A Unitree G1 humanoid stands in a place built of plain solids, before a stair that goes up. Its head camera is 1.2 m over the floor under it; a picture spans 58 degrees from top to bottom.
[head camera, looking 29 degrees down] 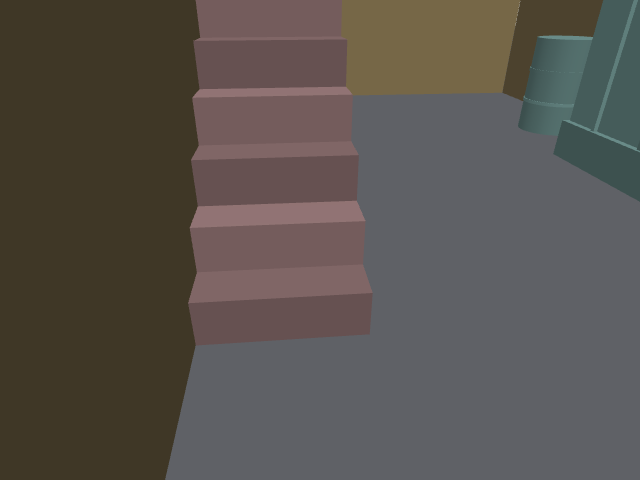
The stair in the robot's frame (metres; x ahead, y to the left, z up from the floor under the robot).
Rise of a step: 0.21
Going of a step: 0.21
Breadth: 0.70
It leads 5 degrees to the left of straight ahead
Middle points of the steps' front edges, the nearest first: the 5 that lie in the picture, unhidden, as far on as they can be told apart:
1.33 0.14 0.21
1.54 0.16 0.42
1.75 0.18 0.62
1.96 0.20 0.83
2.17 0.22 1.04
